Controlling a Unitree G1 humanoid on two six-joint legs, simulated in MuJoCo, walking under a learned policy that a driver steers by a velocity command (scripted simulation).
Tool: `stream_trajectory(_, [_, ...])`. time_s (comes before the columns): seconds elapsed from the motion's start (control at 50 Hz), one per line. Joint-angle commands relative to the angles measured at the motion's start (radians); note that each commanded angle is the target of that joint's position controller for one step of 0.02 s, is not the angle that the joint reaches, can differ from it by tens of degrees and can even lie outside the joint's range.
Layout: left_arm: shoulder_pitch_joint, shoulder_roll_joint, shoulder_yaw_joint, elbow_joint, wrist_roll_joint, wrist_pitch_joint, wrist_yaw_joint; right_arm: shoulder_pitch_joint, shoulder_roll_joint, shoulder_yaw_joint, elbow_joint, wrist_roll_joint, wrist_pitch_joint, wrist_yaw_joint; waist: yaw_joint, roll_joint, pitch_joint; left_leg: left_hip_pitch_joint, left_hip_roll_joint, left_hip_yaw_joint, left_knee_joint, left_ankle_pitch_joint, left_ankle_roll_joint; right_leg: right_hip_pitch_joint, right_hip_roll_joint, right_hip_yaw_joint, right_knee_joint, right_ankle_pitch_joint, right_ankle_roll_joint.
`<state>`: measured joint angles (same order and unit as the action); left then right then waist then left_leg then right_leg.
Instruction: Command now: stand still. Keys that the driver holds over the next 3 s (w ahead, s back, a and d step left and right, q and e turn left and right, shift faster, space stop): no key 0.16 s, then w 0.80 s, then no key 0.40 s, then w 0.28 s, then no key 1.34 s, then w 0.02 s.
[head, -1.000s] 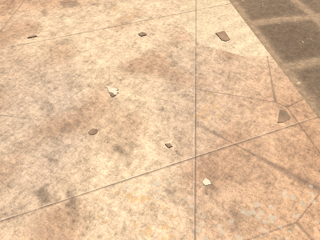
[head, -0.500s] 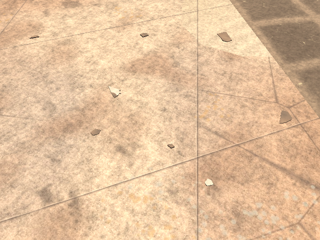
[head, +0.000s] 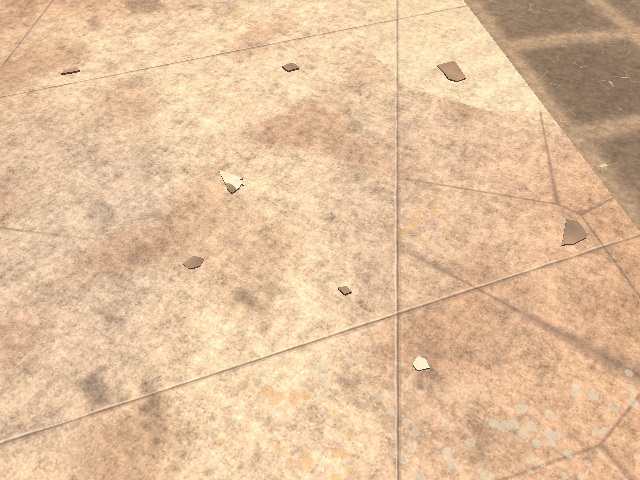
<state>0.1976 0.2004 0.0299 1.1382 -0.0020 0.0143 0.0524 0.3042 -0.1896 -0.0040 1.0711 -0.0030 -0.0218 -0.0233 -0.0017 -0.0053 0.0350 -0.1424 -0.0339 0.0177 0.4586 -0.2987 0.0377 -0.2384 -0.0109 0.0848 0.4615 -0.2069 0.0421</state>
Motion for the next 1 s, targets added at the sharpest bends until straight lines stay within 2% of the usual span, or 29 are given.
stream_trajectory(0.02, [0.033,0.097,0.012,-0.018,0.000,-0.005,0.003,0.071,-0.095,-0.015,-0.015,0.000,-0.005,-0.002,0.000,0.009,0.016,-0.093,0.062,-0.057,-0.114,0.135,0.008,0.055,-0.009,-0.005,-0.040,0.143,-0.038])
stream_trajectory(0.16, [0.046,0.093,0.009,-0.014,-0.001,-0.005,0.005,0.088,-0.090,-0.014,-0.012,0.001,-0.005,-0.003,-0.001,0.009,0.019,-0.091,0.061,-0.057,-0.113,0.144,0.009,0.052,-0.009,-0.007,-0.040,0.144,-0.037])
stream_trajectory(0.18, [0.063,0.079,0.005,-0.006,0.000,-0.004,0.005,0.106,-0.083,-0.013,-0.003,0.000,-0.004,-0.004,-0.001,0.018,-0.004,-0.082,0.057,-0.057,-0.130,0.037,0.012,0.061,0.006,-0.025,-0.032,0.066,-0.036])
stream_trajectory(0.2, [0.062,0.076,0.005,-0.006,-0.003,-0.004,0.006,0.114,-0.102,-0.020,-0.001,0.006,0.000,-0.008,-0.008,0.037,0.011,-0.089,0.062,-0.078,-0.155,-0.141,0.029,0.032,0.035,-0.058,0.007,-0.054,-0.038])
stream_trajectory(0.22, [0.049,0.081,0.007,-0.014,-0.007,-0.007,0.006,0.115,-0.144,-0.033,-0.008,0.015,0.002,-0.012,-0.018,0.084,0.039,-0.098,0.099,-0.142,-0.194,-0.333,0.067,-0.033,0.069,-0.102,0.084,-0.192,-0.041])
stream_trajectory(0.24, [0.013,0.086,0.008,-0.036,-0.008,-0.017,0.002,0.137,-0.177,-0.044,-0.012,0.021,0.001,-0.016,-0.037,0.134,0.079,-0.090,0.185,-0.262,-0.259,-0.491,0.120,-0.137,0.073,-0.122,0.176,-0.246,-0.048])
stream_trajectory(0.26, [-0.027,0.083,0.006,-0.063,-0.009,-0.034,-0.005,0.144,-0.212,-0.058,-0.019,0.024,-0.005,-0.018,-0.051,0.176,0.123,-0.097,0.296,-0.397,-0.321,-0.554,0.179,-0.213,0.033,-0.116,0.280,-0.230,-0.060])
stream_trajectory(0.28, [-0.059,0.083,0.006,-0.083,-0.015,-0.052,-0.014,0.144,-0.220,-0.065,-0.025,0.019,-0.016,-0.019,-0.056,0.175,0.164,-0.091,0.364,-0.479,-0.357,-0.522,0.222,-0.293,-0.012,-0.089,0.372,-0.235,-0.072])
stream_trajectory(0.3, [-0.074,0.089,0.010,-0.094,-0.021,-0.067,-0.023,0.145,-0.203,-0.065,-0.029,0.012,-0.028,-0.017,-0.056,0.154,0.182,-0.039,0.394,-0.507,-0.362,-0.447,0.240,-0.384,-0.045,-0.064,0.450,-0.273,-0.082])
stream_trajectory(0.34, [-0.067,0.091,0.015,-0.104,-0.031,-0.094,-0.039,0.129,-0.176,-0.063,-0.046,0.022,-0.042,-0.011,-0.037,0.104,0.163,0.060,0.370,-0.435,-0.333,-0.297,0.210,-0.448,-0.085,-0.051,0.412,-0.270,-0.100])
stream_trajectory(0.4, [-0.052,0.076,0.018,-0.101,-0.034,-0.117,-0.055,0.102,-0.198,-0.069,-0.063,0.035,-0.037,-0.004,-0.012,0.111,0.097,-0.022,0.261,-0.238,-0.278,-0.149,0.151,-0.189,-0.032,-0.143,0.166,-0.162,-0.090])
stream_trajectory(0.44, [0.099,0.083,0.033,-0.039,-0.034,-0.110,-0.057,0.092,-0.202,-0.068,-0.072,0.038,-0.031,0.001,0.052,0.097,0.048,-0.181,0.206,-0.171,-0.181,-0.119,0.133,0.105,0.047,-0.211,0.066,-0.005,-0.069])
stream_trajectory(0.46, [0.193,0.100,0.046,-0.013,-0.033,-0.104,-0.053,0.073,-0.196,-0.063,-0.082,0.036,-0.036,0.002,0.100,0.076,0.018,-0.243,0.178,-0.140,-0.084,-0.023,0.113,0.228,0.052,-0.193,0.044,-0.012,-0.076])
stream_trajectory(0.48, [0.314,0.168,0.066,0.002,-0.029,-0.105,-0.044,0.031,-0.140,-0.045,-0.105,0.028,-0.044,0.009,0.156,-0.085,-0.018,-0.351,0.092,-0.030,0.236,0.037,0.051,0.347,-0.118,0.053,-0.083,-0.124,-0.133])
stream_trajectory(0.5, [0.437,0.288,0.084,0.007,-0.019,-0.112,-0.050,0.043,-0.050,-0.025,-0.148,0.022,-0.067,0.008,0.156,-0.332,-0.104,-0.577,-0.031,0.015,0.582,-0.216,0.003,0.491,-0.366,0.550,-0.258,-0.264,-0.288])
stream_trajectory(0.52, [0.372,0.219,0.058,0.005,-0.003,-0.130,-0.058,0.023,-0.097,-0.037,-0.158,0.046,-0.082,0.009,0.116,-0.201,-0.060,-0.662,0.017,-0.116,0.778,-0.235,0.025,0.424,-0.409,0.672,-0.301,-0.402,-0.326])
stream_trajectory(0.54, [0.265,0.171,0.042,-0.033,-0.006,-0.142,-0.064,-0.011,-0.129,-0.043,-0.174,0.063,-0.095,0.018,0.079,-0.128,0.027,-0.725,0.074,-0.135,0.827,-0.133,0.055,0.350,-0.382,0.554,-0.300,-0.402,-0.295])
stream_trajectory(0.56, [0.181,0.140,0.028,-0.063,-0.006,-0.145,-0.072,-0.015,-0.142,-0.048,-0.169,0.057,-0.100,0.021,0.048,-0.087,0.055,-0.705,0.118,-0.115,0.805,-0.030,0.065,0.292,-0.327,0.418,-0.309,-0.303,-0.259])
stream_trajectory(0.58, [0.138,0.126,0.020,-0.080,-0.004,-0.144,-0.078,-0.022,-0.154,-0.057,-0.165,0.041,-0.101,0.019,0.029,-0.065,0.066,-0.675,0.145,-0.105,0.748,0.044,0.064,0.247,-0.285,0.311,-0.319,-0.173,-0.233])
stream_trajectory(0.62, [0.161,0.096,0.008,-0.077,0.002,-0.132,-0.075,-0.018,-0.152,-0.067,-0.159,0.032,-0.088,0.027,0.013,-0.088,0.056,-0.588,0.168,-0.071,0.662,0.117,0.047,0.202,-0.208,0.143,-0.328,0.038,-0.195])
stream_trajectory(0.68, [0.232,0.130,0.010,-0.065,0.006,-0.124,-0.056,-0.098,-0.115,-0.062,-0.189,0.023,-0.070,0.032,0.023,-0.057,0.062,-0.626,0.169,-0.031,0.570,0.183,0.002,0.206,-0.195,0.062,-0.339,0.262,-0.218])
stream_trajectory(0.74, [0.240,0.146,0.011,-0.081,0.007,-0.115,-0.041,-0.251,-0.092,-0.049,-0.249,0.023,-0.071,0.035,0.048,-0.048,0.085,-0.614,0.150,-0.006,0.349,0.289,-0.022,0.177,-0.177,0.005,-0.363,0.301,-0.218])
stream_trajectory(0.82, [0.308,0.157,0.017,-0.074,-0.005,-0.110,-0.033,-0.389,-0.088,-0.037,-0.294,0.031,-0.077,0.053,0.081,-0.056,0.112,-0.548,0.107,0.027,0.156,0.373,-0.010,0.209,-0.188,-0.031,-0.382,0.282,-0.217])
stream_trajectory(0.88, [0.318,0.163,0.026,-0.069,-0.013,-0.100,-0.030,-0.435,-0.103,-0.038,-0.323,0.034,-0.086,0.071,0.061,-0.064,0.114,-0.540,0.095,0.014,0.083,0.337,0.028,0.318,-0.232,-0.044,-0.330,0.377,-0.206])
stream_trajectory(0.92, [0.289,0.188,0.036,-0.082,-0.008,-0.091,-0.028,-0.372,-0.143,-0.055,-0.316,0.033,-0.091,0.076,0.005,-0.094,0.045,-0.421,0.054,0.034,0.073,0.273,0.060,0.377,-0.246,-0.056,-0.226,0.651,-0.186])
stream_trajectory(0.94, [0.274,0.202,0.042,-0.088,-0.002,-0.083,-0.028,-0.280,-0.176,-0.072,-0.293,0.033,-0.090,0.073,-0.047,-0.120,-0.027,-0.294,0.017,0.056,0.086,0.240,0.080,0.389,-0.239,-0.068,-0.111,0.835,-0.175])
stream_trajectory(0.96, [0.254,0.194,0.038,-0.098,0.004,-0.074,-0.030,-0.107,-0.218,-0.096,-0.241,0.036,-0.086,0.066,-0.134,-0.120,-0.128,-0.070,-0.008,0.073,0.075,0.247,0.108,0.332,-0.197,-0.100,0.093,0.909,-0.149])
stream_trajectory(0.98, [0.252,0.166,0.025,-0.124,0.015,-0.073,-0.032,0.067,-0.280,-0.114,-0.201,0.017,-0.082,0.056,-0.190,-0.049,-0.258,0.256,0.153,-0.107,0.114,0.311,0.165,0.094,-0.144,-0.115,0.395,0.657,-0.114])
stream_trajectory(1.0, [0.414,0.001,-0.019,-0.120,0.008,-0.094,-0.048,0.137,-0.348,-0.124,-0.173,-0.009,-0.080,0.060,-0.096,0.246,-0.454,0.607,0.437,-0.630,0.001,0.264,0.365,-0.284,0.078,-0.084,0.816,-0.160,-0.043])
